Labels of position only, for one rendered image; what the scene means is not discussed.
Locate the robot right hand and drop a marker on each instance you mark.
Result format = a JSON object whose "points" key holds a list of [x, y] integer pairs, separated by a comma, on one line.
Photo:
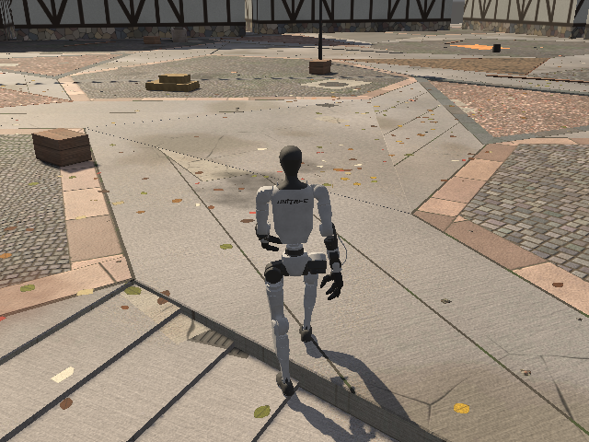
{"points": [[336, 286]]}

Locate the robot right forearm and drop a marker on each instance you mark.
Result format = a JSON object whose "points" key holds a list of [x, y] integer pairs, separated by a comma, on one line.
{"points": [[331, 243]]}

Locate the robot left upper arm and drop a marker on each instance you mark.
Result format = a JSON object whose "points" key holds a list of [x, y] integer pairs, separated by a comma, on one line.
{"points": [[262, 209]]}

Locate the robot right shin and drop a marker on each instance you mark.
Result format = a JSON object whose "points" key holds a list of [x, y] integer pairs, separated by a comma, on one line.
{"points": [[309, 300]]}

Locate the robot right upper arm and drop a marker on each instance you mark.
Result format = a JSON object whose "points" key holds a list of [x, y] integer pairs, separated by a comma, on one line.
{"points": [[320, 192]]}

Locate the robot left forearm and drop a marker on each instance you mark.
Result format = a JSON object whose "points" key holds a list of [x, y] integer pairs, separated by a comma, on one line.
{"points": [[262, 238]]}

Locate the robot left hand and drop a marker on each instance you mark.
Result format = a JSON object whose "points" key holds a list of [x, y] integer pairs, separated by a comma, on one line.
{"points": [[273, 240]]}

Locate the right robot thigh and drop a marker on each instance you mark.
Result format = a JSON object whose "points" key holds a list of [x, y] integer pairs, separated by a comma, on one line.
{"points": [[316, 264]]}

